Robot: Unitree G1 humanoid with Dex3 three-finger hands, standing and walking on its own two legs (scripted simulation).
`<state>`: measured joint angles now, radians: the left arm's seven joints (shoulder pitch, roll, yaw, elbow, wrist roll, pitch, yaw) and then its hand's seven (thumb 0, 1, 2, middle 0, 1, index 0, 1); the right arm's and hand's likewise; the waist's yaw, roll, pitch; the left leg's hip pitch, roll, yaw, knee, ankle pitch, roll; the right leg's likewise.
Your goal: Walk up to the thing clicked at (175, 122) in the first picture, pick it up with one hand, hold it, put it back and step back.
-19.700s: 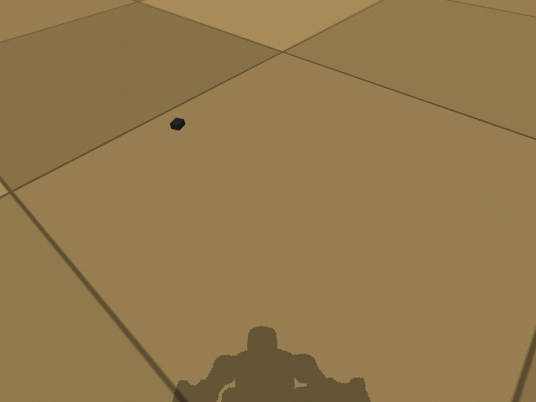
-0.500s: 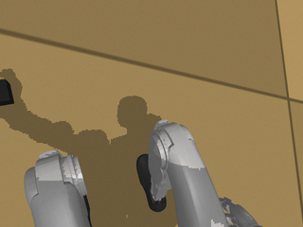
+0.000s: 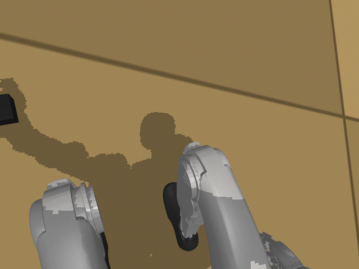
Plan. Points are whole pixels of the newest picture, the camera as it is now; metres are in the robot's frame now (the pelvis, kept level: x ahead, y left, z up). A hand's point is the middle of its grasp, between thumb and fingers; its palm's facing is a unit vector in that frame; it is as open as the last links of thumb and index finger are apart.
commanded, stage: rise first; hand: left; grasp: from above
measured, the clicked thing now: out of the picture +0.50 +0.32 -0.30
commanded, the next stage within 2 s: approach in 0.38 s
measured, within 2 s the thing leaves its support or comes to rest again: neither
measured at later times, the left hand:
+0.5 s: hand out of the picture +0.47 +0.35 -0.17, palm faces -0.44 -0.07 -0.90, open 13.6 cm
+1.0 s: hand out of the picture +0.52 +0.29 -0.17, palm faces -0.40 -0.03 -0.92, open 13.7 cm
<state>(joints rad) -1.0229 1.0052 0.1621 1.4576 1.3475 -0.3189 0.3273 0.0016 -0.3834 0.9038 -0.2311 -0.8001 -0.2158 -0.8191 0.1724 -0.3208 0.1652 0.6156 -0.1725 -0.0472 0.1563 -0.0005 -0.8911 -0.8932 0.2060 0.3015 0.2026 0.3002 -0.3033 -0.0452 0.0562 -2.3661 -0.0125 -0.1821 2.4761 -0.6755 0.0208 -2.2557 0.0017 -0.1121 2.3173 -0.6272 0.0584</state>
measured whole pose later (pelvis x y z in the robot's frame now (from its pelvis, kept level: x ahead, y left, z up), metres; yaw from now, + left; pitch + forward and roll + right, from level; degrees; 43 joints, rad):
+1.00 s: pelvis +0.01 +0.00 +0.00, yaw +0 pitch +34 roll -12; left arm -1.12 0.92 0.11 1.51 1.35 -0.19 0.39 0.00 -0.44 0.94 -0.20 -0.87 -0.18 -0.88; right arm 0.23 -0.32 0.19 0.61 -0.16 -0.06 0.17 0.00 -0.90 -0.89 0.20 0.30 0.20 0.30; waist -0.39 -0.01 0.05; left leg -2.37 0.00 -0.18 2.46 -0.70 0.01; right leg -2.28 0.01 -0.11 2.31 -0.63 0.06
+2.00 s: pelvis +0.01 +0.00 -0.01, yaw -3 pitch +31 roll -14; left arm -1.09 1.10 0.20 1.60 1.34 -0.22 0.43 0.00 -0.52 1.00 -0.10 -0.91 -0.09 -0.93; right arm 0.21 -0.35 0.27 0.58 -0.22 -0.13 0.18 0.00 -0.90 -0.90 0.21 0.30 0.20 0.30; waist -0.42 -0.10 0.18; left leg -2.38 0.00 -0.22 2.53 -0.71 0.01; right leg -2.28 0.03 -0.14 2.34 -0.63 0.07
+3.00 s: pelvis +0.00 +0.00 -0.01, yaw -4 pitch +29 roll -16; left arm -1.09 1.15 0.14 1.62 1.30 -0.28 0.43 0.00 -0.51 0.98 -0.10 -0.94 -0.09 -0.95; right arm 0.15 -0.37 0.34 0.58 -0.23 -0.13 0.18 0.00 -0.90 -0.90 0.20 0.30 0.20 0.30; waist -0.41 -0.14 0.23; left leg -2.35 0.00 -0.26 2.54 -0.73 0.00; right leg -2.24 0.04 -0.17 2.33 -0.63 0.07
